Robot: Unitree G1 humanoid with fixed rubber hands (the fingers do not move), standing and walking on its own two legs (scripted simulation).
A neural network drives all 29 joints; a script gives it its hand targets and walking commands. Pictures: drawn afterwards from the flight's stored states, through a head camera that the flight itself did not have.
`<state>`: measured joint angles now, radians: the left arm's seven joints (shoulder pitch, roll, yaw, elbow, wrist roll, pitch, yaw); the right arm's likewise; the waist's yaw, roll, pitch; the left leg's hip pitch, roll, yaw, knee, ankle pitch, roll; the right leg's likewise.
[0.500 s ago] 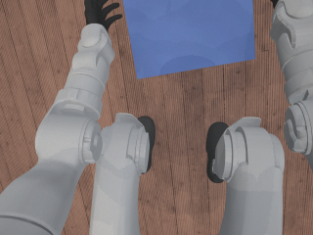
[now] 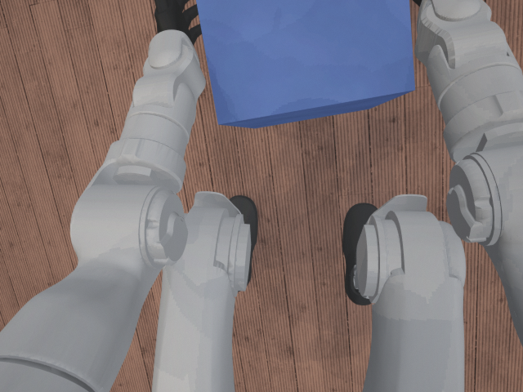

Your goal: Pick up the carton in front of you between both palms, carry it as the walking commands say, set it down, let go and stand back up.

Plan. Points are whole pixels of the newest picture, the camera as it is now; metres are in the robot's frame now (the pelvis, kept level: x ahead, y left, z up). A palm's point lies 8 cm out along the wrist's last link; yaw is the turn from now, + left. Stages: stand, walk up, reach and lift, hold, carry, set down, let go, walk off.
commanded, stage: reach and lift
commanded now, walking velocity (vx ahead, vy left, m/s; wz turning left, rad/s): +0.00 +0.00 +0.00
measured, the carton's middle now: (301, 42) +0.52 -0.01 -0.24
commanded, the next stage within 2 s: none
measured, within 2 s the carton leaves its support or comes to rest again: leaves its support in 0.02 s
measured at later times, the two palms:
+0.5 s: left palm (99, 20) +0.48 +0.13 +0.01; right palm out of the picture +0.50 -0.17 +0.01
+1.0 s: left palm out of the picture +0.46 +0.13 +0.16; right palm out of the picture +0.46 -0.17 +0.16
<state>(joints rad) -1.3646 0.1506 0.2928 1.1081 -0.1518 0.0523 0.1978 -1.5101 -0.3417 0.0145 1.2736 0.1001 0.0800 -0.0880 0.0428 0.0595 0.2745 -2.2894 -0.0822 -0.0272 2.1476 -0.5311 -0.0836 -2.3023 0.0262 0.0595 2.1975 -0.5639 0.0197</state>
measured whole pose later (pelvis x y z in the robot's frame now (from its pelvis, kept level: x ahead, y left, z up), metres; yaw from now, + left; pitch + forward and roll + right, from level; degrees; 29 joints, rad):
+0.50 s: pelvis +0.00 +0.00 +0.08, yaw -3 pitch +41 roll +2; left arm -1.00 -0.05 0.54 0.69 0.14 0.29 0.11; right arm -1.14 -0.12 -0.31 0.91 -0.15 0.29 -0.04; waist 0.03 0.01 -0.12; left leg -2.09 -0.11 -0.07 1.89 -0.53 -0.09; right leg -2.12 0.11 0.09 1.92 -0.52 0.05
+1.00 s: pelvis +0.04 +0.00 +0.20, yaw -4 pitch +37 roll +1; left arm -0.71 -0.10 0.44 0.59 0.14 0.32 0.10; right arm -0.78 0.00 -0.31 0.71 -0.15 0.32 -0.05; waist 0.03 0.01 -0.24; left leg -1.64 -0.11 -0.10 1.52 -0.51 -0.07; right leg -1.65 0.11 0.11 1.53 -0.51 0.04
